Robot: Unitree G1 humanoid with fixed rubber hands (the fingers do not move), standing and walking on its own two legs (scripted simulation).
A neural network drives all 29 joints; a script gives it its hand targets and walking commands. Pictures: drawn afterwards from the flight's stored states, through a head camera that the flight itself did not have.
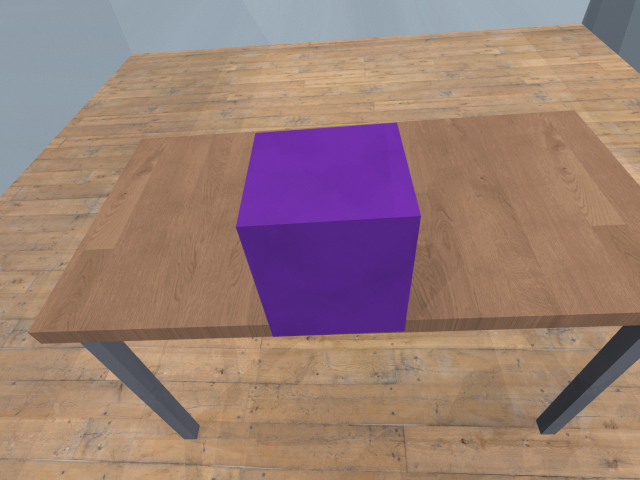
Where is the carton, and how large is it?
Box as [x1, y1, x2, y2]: [236, 123, 420, 336]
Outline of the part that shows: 396,123 255,133 236,228 273,336 403,330 420,214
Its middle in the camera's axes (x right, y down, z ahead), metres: +0.02 -0.01 +0.60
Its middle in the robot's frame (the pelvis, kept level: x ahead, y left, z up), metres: +0.46 -0.02 +0.05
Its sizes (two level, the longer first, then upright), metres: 0.210 0.200 0.250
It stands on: a table, 0.69 m high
